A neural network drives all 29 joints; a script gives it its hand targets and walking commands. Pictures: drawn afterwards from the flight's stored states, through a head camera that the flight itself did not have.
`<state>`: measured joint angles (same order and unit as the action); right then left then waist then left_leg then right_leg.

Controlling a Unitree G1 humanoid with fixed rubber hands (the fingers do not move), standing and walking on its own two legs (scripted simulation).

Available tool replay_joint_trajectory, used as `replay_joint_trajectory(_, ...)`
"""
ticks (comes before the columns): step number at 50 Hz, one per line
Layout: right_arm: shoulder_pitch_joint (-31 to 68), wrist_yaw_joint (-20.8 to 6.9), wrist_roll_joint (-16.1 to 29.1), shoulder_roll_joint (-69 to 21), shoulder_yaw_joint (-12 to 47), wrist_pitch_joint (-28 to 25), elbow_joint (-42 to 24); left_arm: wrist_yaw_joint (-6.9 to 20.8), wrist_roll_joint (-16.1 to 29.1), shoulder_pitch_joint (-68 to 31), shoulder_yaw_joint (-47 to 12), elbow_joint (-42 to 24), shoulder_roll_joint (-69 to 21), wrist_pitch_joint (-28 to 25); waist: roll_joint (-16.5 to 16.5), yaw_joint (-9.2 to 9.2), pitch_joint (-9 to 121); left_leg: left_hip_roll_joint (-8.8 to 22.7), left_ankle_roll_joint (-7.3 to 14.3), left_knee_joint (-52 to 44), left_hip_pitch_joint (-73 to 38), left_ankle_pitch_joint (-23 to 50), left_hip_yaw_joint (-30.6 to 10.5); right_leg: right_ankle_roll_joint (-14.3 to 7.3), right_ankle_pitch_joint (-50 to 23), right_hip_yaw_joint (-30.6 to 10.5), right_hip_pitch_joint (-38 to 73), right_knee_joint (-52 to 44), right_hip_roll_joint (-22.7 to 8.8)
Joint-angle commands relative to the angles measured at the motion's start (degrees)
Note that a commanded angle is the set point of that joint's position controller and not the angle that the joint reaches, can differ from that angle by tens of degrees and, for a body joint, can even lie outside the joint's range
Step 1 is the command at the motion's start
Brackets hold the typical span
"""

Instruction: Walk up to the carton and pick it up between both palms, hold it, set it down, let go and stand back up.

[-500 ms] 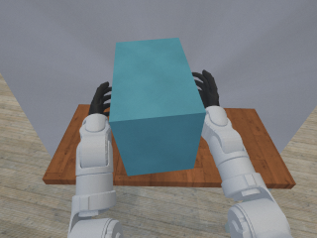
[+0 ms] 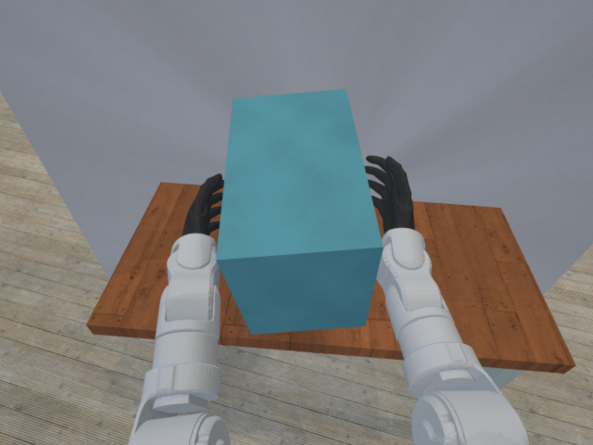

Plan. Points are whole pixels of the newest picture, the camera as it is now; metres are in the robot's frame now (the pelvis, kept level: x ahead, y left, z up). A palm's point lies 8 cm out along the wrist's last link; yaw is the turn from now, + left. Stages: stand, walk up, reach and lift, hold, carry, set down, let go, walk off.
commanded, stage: set down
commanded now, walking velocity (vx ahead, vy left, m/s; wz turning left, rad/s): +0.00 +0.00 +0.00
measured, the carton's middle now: (298, 211) +0.42 +0.00 +0.10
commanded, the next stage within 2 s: none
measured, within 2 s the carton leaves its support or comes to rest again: neither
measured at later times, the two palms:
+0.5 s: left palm (216, 222) +0.39 +0.12 +0.11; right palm (403, 214) +0.38 -0.15 +0.13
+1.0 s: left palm (232, 232) +0.40 +0.10 +0.07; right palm (408, 218) +0.39 -0.16 +0.10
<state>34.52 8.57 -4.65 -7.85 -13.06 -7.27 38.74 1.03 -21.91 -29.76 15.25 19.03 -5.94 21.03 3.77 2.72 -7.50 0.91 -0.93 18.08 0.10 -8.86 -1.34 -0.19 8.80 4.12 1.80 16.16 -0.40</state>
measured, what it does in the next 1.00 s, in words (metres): stands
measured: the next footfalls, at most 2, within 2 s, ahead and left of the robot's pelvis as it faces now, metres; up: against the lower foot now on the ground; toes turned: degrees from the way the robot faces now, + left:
none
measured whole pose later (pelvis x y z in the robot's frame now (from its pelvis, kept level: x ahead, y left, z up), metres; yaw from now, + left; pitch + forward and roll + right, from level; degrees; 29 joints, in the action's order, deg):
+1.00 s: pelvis +0.01 -0.01 +0.00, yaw -3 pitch -1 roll +0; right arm 40.6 6.0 -13.3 -5.1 -22.9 -15.0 52.6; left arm -3.7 -21.9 -37.6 22.0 43.0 -7.6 5.4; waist 1.1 1.1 -2.6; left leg 2.4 -1.5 17.6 7.7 -9.0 1.1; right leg -0.7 7.9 1.8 -6.9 15.7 1.0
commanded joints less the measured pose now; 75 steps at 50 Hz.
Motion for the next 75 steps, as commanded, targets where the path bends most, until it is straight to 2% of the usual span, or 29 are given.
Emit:
replay_joint_trajectory(1,34.5,-4.9,-0.2,-24.0,23.3,-6.2,-9.0,5.2,6.9,-38.1,-29.6,-8.3,-33.0,-8.4,-6.4,3.23,31.9,-2.1,-2.2,1.7,-5.6,19.6,4.4,2.4,-22.8,3.1,7.2,0.3,1.9)
replay_joint_trajectory(3,37.2,-4.6,1.7,-23.8,25.7,-6.8,-12.8,4.7,7.6,-36.6,-30.5,-7.6,-33.7,-8.2,-5.2,2.00,34.8,-2.1,-1.9,1.9,-6.0,18.7,4.1,2.6,-22.4,2.8,6.8,0.8,1.8)
replay_joint_trajectory(5,35.7,-4.0,3.2,-26.1,29.1,-6.7,-15.2,4.0,10.9,-41.7,-35.8,-14.6,-35.6,-10.2,-6.2,4.36,42.9,-2.6,-2.5,3.1,-6.1,21.7,4.2,2.9,-30.7,1.7,10.2,2.2,1.5)
replay_joint_trajectory(8,35.1,-4.1,4.2,-26.1,30.4,-5.1,-14.2,2.9,9.4,-37.9,-34.1,-12.9,-34.7,-10.2,-5.5,2.40,39.2,-2.6,-2.8,3.2,-5.4,23.1,3.9,2.9,-31.4,1.4,10.6,2.4,1.5)
replay_joint_trajectory(10,34.9,-4.0,4.2,-24.9,30.3,-4.3,-14.1,3.3,9.3,-38.8,-34.0,-12.5,-34.5,-9.5,-5.5,3.94,38.5,-2.7,-2.8,2.6,-4.7,21.2,3.5,3.3,-33.5,1.3,11.2,3.4,1.1)
replay_joint_trajectory(17,33.8,-5.4,4.3,-21.3,26.2,-1.8,-9.6,5.4,2.7,-34.4,-21.7,-6.5,-29.7,-6.3,-2.5,-1.01,26.3,-2.5,-1.1,-1.1,-1.1,13.8,4.7,3.6,-25.6,1.1,10.5,2.1,1.2)
replay_joint_trajectory(18,35.1,-6.0,3.6,-20.9,23.8,-1.9,-6.2,5.0,3.9,-38.5,-23.9,-6.4,-31.5,-6.9,-5.6,0.86,26.9,-2.2,-2.1,-1.1,-4.1,14.5,4.0,3.0,-21.2,2.1,7.3,1.4,1.7)
replay_joint_trajectory(19,34.6,-6.3,4.0,-21.2,24.9,-3.4,-7.9,3.9,4.4,-39.2,-25.6,-10.9,-33.5,-7.5,-6.5,-0.31,30.6,-1.2,-3.0,0.9,-8.2,21.3,4.0,2.2,-20.3,3.3,3.5,1.1,2.8)
replay_joint_trajectory(22,35.4,-6.7,3.0,-19.4,24.3,-4.7,-8.3,3.2,4.2,-33.1,-25.2,-6.8,-33.0,-7.4,-6.5,-0.49,30.0,-0.6,-4.0,2.1,-13.2,25.3,3.7,2.0,-20.8,4.1,-0.8,0.3,3.3)
replay_joint_trajectory(24,32.2,-7.5,0.6,-19.0,19.0,-4.0,-0.2,3.3,1.8,-36.4,-21.1,-4.3,-31.7,-8.3,-5.8,-0.36,25.0,-0.5,-4.0,1.6,-10.8,23.8,4.3,1.2,-16.4,3.7,-0.6,-0.8,3.3)
replay_joint_trajectory(26,34.3,-7.5,-0.3,-18.9,19.9,-4.5,-3.8,4.0,3.0,-33.9,-19.8,-0.3,-30.1,-8.5,-2.1,-1.36,24.6,-0.5,-2.4,0.6,-8.9,20.1,4.5,2.0,-17.4,3.6,0.9,-0.8,2.9)
replay_joint_trajectory(27,34.1,-7.3,-1.9,-18.0,17.7,-5.6,-2.6,4.1,3.9,-35.1,-21.0,0.7,-32.5,-9.3,-3.5,1.15,25.2,-0.5,-2.7,-0.2,-7.9,17.8,4.5,1.9,-16.1,3.8,0.0,-0.8,2.8)
replay_joint_trajectory(30,35.6,-7.8,-2.4,-21.5,17.4,-8.0,-1.5,2.0,5.6,-43.3,-25.3,-4.9,-35.1,-13.2,-5.6,1.25,38.4,0.0,-4.4,2.9,-14.7,26.6,5.0,1.6,-17.7,4.0,-3.8,-1.4,3.6)
replay_joint_trajectory(34,37.3,-8.6,-4.2,-22.0,14.4,-9.5,2.1,0.2,5.2,-44.9,-24.3,-0.4,-36.2,-16.1,-9.2,0.76,38.4,0.2,-5.7,3.9,-13.3,28.7,5.0,0.5,-16.9,4.2,-5.9,-1.4,3.8)
replay_joint_trajectory(35,35.8,-8.3,-5.5,-21.5,14.1,-8.8,3.2,0.9,4.8,-42.9,-22.4,2.7,-34.9,-16.2,-5.3,0.87,36.9,-0.1,-4.4,3.2,-11.8,25.8,5.0,1.3,-17.8,3.3,-3.5,-1.2,3.2)
replay_joint_trajectory(36,36.3,-8.4,-6.5,-21.3,12.2,-8.1,6.7,1.4,2.8,-42.7,-18.7,6.5,-33.5,-15.7,-5.7,-1.46,32.1,-0.8,-3.1,1.3,-5.1,17.4,6.2,1.3,-15.5,2.2,-2.1,-1.5,1.9)
replay_joint_trajectory(37,39.5,-8.3,-7.3,-22.9,11.7,-8.8,4.8,1.6,4.1,-45.5,-19.6,8.9,-33.4,-16.2,-5.4,0.56,32.0,-1.1,-2.4,-0.1,-3.8,13.8,6.2,1.5,-16.8,2.5,-1.0,-0.5,1.8)
replay_joint_trajectory(39,37.4,-8.2,-9.4,-23.5,10.1,-9.1,5.7,1.5,3.7,-48.4,-18.7,8.6,-34.7,-18.1,-4.8,0.77,38.5,-0.8,-2.2,0.2,-1.8,13.5,6.7,2.1,-19.1,2.2,1.1,0.1,1.4)
replay_joint_trajectory(40,40.7,-8.2,-8.6,-26.1,12.0,-9.9,3.3,1.3,4.2,-49.1,-17.8,7.3,-34.3,-19.4,-4.4,-1.73,41.9,-1.4,-1.9,0.1,-1.0,13.3,7.7,2.4,-21.1,1.8,3.3,1.0,1.4)
replay_joint_trajectory(42,36.9,-8.6,-9.2,-27.7,12.8,-9.6,7.1,0.9,4.0,-49.3,-17.9,8.6,-34.2,-21.2,-3.8,-0.76,41.5,-1.7,-1.9,1.4,-0.2,16.5,7.2,3.4,-28.3,1.4,4.8,2.3,0.8)
replay_joint_trajectory(44,39.0,-9.1,-10.0,-28.4,9.7,-10.2,8.3,0.3,3.6,-50.8,-16.4,10.0,-34.7,-22.5,-6.3,-1.27,43.8,-1.3,-2.8,1.1,-1.6,17.2,6.9,2.6,-24.9,1.8,3.4,1.8,1.2)
replay_joint_trajectory(51,35.4,-9.3,-13.7,-27.9,7.2,-7.7,11.2,2.7,-0.2,-47.0,-4.6,16.8,-28.9,-22.1,1.8,-3.80,32.5,-1.9,1.2,-4.4,8.0,4.9,8.9,4.9,-23.9,0.3,11.5,2.1,-0.5)
replay_joint_trajectory(53,35.4,-9.7,-14.9,-27.9,4.5,-8.8,12.1,2.2,-0.9,-47.0,-5.9,16.0,-31.3,-22.2,-0.9,-1.83,34.6,-1.5,-0.1,-3.3,5.4,9.8,8.2,4.1,-25.5,1.5,8.9,2.8,0.7)
replay_joint_trajectory(54,35.4,-9.9,-14.3,-28.0,4.5,-8.7,11.4,2.0,-0.9,-45.2,-6.1,16.6,-31.3,-22.0,-1.9,-2.99,34.2,-1.4,0.0,-3.6,5.3,10.1,8.6,3.6,-24.5,1.3,7.5,2.3,0.7)
replay_joint_trajectory(57,35.3,-9.9,-15.1,-30.0,6.0,-9.9,11.6,1.3,-0.2,-48.1,-8.0,14.4,-31.4,-23.8,-2.2,-1.79,40.0,-1.6,-0.6,-2.1,4.3,12.7,8.5,3.7,-29.7,1.4,7.3,3.0,0.7)
replay_joint_trajectory(59,37.8,-10.4,-16.0,-30.6,4.5,-10.5,8.3,1.0,-1.2,-49.4,-5.9,15.2,-30.8,-24.3,-2.5,-3.57,40.0,-1.4,-0.3,-2.2,5.6,12.4,9.5,3.4,-27.8,0.8,7.8,3.3,0.9)
replay_joint_trajectory(63,35.9,-10.3,-18.0,-28.8,3.7,-11.4,10.5,0.1,0.6,-50.0,-7.9,13.8,-29.9,-26.6,-1.9,-2.22,42.5,-1.0,-0.3,-1.6,6.2,12.7,9.1,3.5,-28.2,1.4,6.9,4.1,0.8)
replay_joint_trajectory(65,35.7,-10.6,-17.9,-29.1,2.2,-11.8,10.6,-1.1,0.2,-51.3,-9.1,12.8,-32.0,-27.7,-5.8,-1.97,46.7,-0.7,-1.3,-0.4,4.1,15.1,8.4,2.3,-27.8,1.3,4.2,3.6,0.9)
replay_joint_trajectory(75,31.7,-10.5,-19.9,-28.5,-0.8,-10.4,14.5,-0.6,-1.6,-42.0,-6.0,21.4,-32.5,-26.1,-3.5,-0.75,39.1,-0.7,-1.5,0.8,4.0,19.5,7.9,2.0,-30.4,1.3,2.2,3.2,1.3)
